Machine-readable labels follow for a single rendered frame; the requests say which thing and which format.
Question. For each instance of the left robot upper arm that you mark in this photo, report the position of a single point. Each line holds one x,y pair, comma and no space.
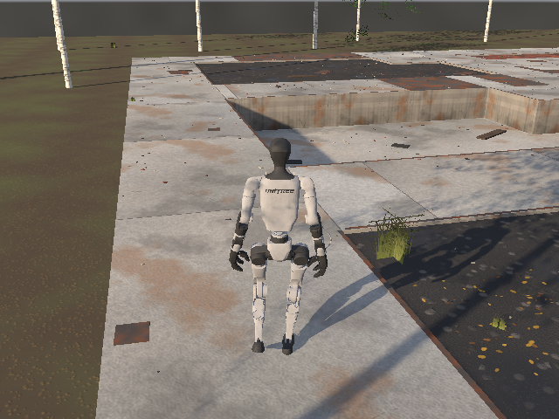
251,184

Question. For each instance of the right robot upper arm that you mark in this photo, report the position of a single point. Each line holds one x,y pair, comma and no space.
307,185

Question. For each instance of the robot left forearm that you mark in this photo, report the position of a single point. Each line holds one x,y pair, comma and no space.
239,235

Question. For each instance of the robot head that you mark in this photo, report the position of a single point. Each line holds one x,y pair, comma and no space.
280,150

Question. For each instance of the robot right forearm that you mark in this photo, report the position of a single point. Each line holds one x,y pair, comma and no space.
318,238

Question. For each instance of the right robot hand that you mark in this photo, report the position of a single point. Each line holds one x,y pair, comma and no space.
323,264

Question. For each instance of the left robot hand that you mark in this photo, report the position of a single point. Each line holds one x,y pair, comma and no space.
234,259

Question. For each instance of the right robot thigh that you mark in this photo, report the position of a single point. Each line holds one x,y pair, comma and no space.
300,256

